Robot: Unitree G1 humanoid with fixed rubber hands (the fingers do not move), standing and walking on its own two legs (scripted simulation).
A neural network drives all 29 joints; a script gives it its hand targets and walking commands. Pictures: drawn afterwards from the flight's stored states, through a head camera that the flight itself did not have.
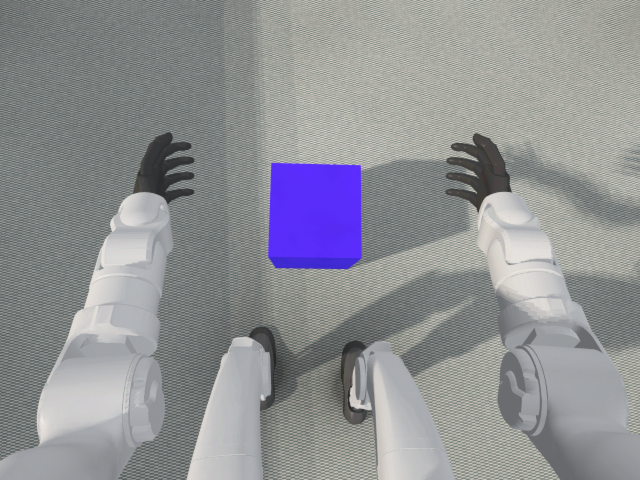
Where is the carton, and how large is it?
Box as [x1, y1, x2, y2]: [268, 163, 361, 268]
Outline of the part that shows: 271,163 268,256 275,267 348,268 361,257 360,165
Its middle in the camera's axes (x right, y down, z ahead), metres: -0.01 -0.04 +0.96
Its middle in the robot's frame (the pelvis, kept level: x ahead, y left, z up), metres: +0.50 -0.01 -0.56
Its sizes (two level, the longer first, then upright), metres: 0.210 0.200 0.250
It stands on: the floor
